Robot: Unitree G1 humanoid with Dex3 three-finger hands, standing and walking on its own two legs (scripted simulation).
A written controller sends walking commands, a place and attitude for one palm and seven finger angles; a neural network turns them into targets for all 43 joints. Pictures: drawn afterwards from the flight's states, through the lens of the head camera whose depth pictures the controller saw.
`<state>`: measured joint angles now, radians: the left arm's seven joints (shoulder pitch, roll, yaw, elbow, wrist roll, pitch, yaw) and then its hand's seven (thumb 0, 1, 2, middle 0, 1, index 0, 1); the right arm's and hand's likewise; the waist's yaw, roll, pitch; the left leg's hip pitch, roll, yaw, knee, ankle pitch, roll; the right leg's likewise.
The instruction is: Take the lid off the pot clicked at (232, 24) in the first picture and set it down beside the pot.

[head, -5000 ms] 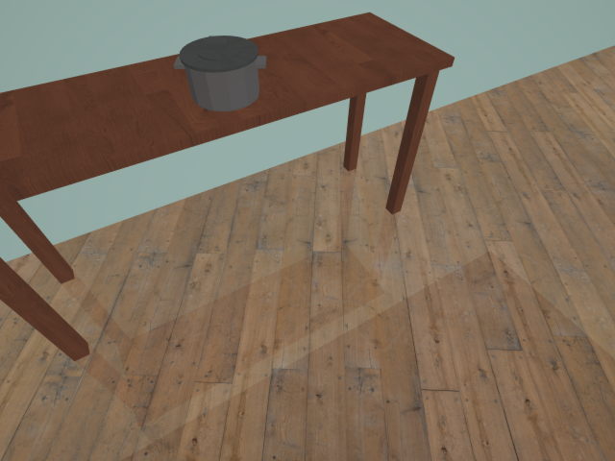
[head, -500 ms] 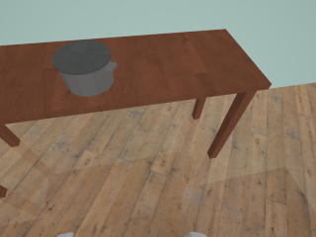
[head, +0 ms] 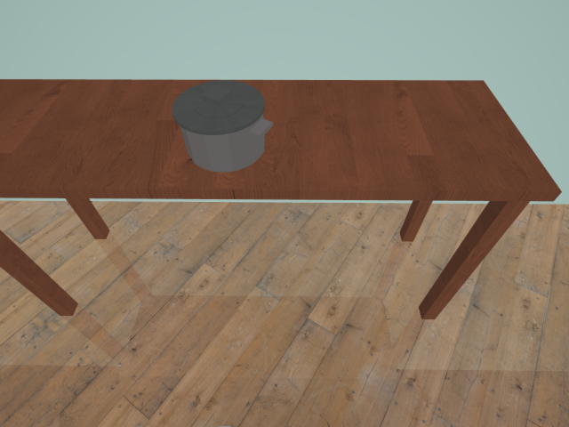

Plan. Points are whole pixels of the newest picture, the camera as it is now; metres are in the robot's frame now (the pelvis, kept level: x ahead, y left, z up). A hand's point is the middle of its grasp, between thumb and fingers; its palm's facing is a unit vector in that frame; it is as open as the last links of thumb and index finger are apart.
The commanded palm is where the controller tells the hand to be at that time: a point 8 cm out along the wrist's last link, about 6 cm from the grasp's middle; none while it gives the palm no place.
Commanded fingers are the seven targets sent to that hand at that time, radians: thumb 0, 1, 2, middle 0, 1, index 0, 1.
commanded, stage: take the last steps up to it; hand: left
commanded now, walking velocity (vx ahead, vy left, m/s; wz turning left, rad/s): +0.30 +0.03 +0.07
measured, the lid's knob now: (217, 95) +0.70 +0.22 +0.08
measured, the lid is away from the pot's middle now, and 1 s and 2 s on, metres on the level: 0.00 0.00 0.00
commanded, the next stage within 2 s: come to a stop and stand still in 0.54 s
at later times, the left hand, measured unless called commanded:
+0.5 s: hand (177, 385) +0.20 +0.21 -0.18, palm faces +0.00 -0.98 -0.19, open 7.4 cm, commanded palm none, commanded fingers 0.00 0.90 0.90 -0.20 -0.30 -0.20 -0.30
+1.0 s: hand (192, 337) +0.29 +0.21 -0.19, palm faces +0.04 -0.97 -0.22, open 7.4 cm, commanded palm none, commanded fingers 0.00 0.90 0.90 -0.20 -0.30 -0.20 -0.30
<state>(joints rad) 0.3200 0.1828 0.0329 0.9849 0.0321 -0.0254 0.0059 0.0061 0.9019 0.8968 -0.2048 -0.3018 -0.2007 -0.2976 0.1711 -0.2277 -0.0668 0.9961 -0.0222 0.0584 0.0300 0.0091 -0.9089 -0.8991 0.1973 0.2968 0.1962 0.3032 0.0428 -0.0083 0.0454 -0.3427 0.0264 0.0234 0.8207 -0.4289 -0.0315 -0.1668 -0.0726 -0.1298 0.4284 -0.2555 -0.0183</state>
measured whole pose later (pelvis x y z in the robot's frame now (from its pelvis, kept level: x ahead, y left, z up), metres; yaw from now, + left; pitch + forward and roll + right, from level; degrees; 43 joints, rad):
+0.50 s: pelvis +0.13 +0.03 -0.01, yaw +0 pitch +0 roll +2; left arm 0.18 0.18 0.05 1.01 0.02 0.00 -0.02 0.01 0.91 0.90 -0.20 -0.30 -0.19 -0.30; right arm 0.43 -0.14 -0.02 1.12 -0.03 -0.05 -0.02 0.01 -0.91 -0.90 0.20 0.30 0.20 0.30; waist -0.03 -0.01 0.06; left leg 0.07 -0.03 0.08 0.29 -0.37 0.02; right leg -0.53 -0.07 -0.09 0.72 -0.22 -0.01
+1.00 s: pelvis +0.24 +0.03 -0.01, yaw -1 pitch -1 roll +0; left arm 0.21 0.19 0.04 1.02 0.02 0.02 0.03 0.00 0.91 0.90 -0.20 -0.30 -0.20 -0.30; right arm 0.17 -0.17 -0.05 1.01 -0.01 0.02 -0.02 0.01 -0.92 -0.90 0.20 0.30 0.20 0.30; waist 0.02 -0.01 0.05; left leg -0.28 0.02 0.04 0.53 -0.21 -0.01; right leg -0.29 0.00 -0.08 0.56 -0.26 -0.04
